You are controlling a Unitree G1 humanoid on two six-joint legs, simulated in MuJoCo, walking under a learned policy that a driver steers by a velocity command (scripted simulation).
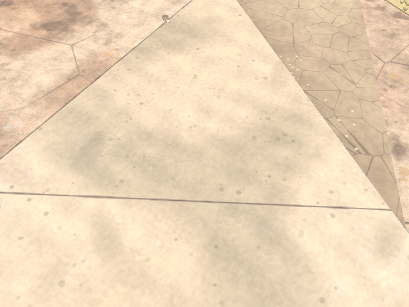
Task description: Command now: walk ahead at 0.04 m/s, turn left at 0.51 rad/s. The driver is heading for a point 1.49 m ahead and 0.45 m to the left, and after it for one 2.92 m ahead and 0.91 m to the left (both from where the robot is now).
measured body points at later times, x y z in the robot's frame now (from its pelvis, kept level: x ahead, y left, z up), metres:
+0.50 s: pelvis +0.03 -0.02 +0.00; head +0.06 -0.01 +0.45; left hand +0.09 +0.30 -0.09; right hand +0.27 -0.25 -0.09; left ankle +0.02 +0.10 -0.72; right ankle +0.07 -0.13 -0.73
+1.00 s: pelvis +0.01 +0.02 +0.01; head +0.03 +0.06 +0.46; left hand -0.04 +0.33 -0.12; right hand +0.29 -0.12 -0.07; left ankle -0.04 +0.11 -0.73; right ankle +0.06 -0.13 -0.67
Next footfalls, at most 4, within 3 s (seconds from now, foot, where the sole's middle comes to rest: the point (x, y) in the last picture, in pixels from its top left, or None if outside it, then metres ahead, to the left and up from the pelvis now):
0.48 right None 0.11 -0.12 -0.77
0.88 left None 0.00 0.13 -0.77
1.22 right None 0.11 -0.08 -0.77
2.46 right None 0.44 0.13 -0.77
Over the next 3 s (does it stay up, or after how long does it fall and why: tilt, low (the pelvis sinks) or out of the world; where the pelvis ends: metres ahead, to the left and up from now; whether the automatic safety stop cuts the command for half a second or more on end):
stays up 0.49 0.29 0.00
